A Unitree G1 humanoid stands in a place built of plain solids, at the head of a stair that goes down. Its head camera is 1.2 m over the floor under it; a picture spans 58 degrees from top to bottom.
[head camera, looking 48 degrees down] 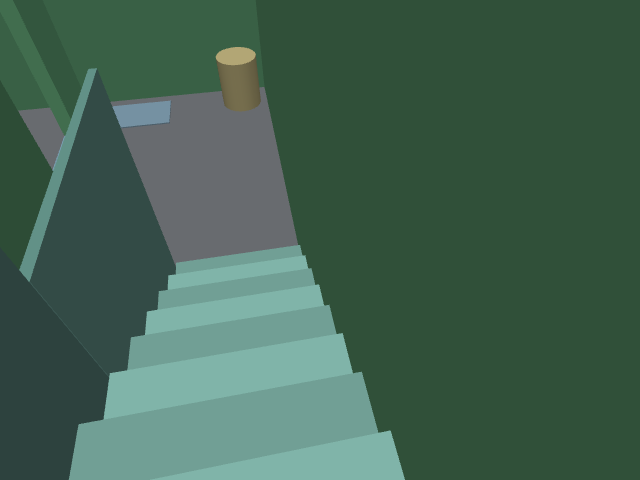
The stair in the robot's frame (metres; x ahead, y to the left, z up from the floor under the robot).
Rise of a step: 0.17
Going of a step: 0.25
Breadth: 0.91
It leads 11 degrees to the left of straight ahead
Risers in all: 8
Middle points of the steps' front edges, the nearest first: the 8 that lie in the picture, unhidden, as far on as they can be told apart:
0.31 0.25 0.00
0.56 0.30 -0.17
0.80 0.35 -0.35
1.05 0.40 -0.52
1.30 0.45 -0.70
1.55 0.50 -0.87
1.80 0.54 -1.05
2.05 0.59 -1.22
